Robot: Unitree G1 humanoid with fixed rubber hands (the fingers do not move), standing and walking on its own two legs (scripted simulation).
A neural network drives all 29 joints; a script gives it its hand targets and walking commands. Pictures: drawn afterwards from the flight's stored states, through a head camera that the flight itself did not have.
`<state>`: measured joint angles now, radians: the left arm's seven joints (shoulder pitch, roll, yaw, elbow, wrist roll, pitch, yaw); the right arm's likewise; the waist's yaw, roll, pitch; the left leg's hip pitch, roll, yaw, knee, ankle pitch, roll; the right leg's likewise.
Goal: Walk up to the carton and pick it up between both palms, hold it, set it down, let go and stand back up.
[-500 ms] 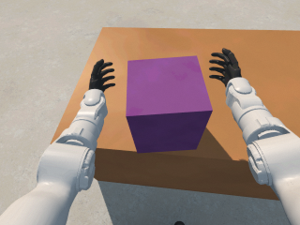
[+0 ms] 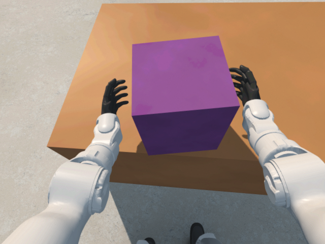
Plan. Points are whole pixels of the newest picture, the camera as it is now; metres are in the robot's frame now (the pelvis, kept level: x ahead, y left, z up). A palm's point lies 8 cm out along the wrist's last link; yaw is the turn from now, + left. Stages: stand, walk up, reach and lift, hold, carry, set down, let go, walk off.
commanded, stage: reach and lift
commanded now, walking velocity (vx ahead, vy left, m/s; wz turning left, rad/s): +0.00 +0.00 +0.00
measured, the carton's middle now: (179, 102) +0.48 -0.01 -0.01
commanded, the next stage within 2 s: none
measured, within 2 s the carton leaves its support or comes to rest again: neither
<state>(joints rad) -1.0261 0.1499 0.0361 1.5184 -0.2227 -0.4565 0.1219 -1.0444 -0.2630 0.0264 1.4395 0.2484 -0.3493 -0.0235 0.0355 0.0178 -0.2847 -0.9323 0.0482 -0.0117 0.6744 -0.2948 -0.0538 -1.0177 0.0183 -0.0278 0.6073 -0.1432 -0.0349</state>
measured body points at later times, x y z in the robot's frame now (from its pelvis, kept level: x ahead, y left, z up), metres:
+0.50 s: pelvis -0.01 -0.01 -0.02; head +0.14 -0.04 +0.41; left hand +0.46 +0.15 +0.00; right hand +0.48 -0.16 +0.00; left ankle -0.02 +0.15 -0.70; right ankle +0.05 -0.10 -0.70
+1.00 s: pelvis +0.02 +0.00 +0.02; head +0.17 -0.01 +0.44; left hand +0.45 +0.14 +0.00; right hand +0.46 -0.16 +0.00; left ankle -0.02 +0.15 -0.70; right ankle +0.05 -0.10 -0.70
